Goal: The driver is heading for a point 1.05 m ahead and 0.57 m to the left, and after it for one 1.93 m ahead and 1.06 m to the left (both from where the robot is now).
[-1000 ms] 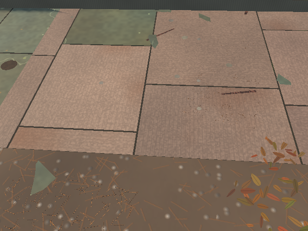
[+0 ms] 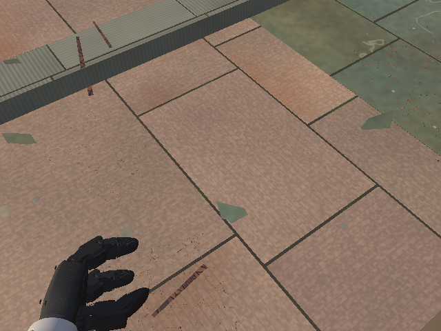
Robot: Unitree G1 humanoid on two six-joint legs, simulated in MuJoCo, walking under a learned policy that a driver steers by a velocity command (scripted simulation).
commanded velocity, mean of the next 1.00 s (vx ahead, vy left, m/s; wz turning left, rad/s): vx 1.00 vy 0.00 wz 0.87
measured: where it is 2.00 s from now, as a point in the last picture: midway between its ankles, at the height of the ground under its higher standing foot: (3, 175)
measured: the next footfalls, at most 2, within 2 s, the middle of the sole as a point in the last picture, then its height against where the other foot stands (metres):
left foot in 0.44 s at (153, 304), level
right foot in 0.88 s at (133, 185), level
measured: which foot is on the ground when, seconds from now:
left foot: down 0.00-0.00, up 0.02-0.42, down 0.44-0.90, up 0.92-1.00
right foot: down 0.00-0.42, up 0.44-0.86, down 0.88-1.00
